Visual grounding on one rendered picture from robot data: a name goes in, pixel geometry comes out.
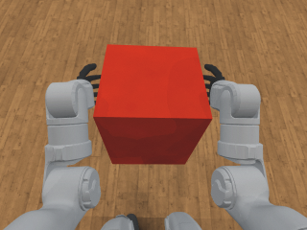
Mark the left robot thigh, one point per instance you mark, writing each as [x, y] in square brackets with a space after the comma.
[119, 223]

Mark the left robot forearm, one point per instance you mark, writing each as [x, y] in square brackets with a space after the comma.
[66, 105]

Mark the carton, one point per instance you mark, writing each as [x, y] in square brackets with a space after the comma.
[152, 106]

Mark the right robot upper arm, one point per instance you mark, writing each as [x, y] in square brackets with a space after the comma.
[243, 191]

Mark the right robot forearm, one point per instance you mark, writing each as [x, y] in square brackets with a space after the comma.
[239, 106]

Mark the left robot hand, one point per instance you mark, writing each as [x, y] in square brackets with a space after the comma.
[83, 76]

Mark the right robot hand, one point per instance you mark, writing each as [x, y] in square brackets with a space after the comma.
[218, 77]

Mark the left robot upper arm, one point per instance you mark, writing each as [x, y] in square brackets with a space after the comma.
[68, 193]

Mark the robot left shin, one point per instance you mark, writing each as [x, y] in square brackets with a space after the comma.
[122, 216]

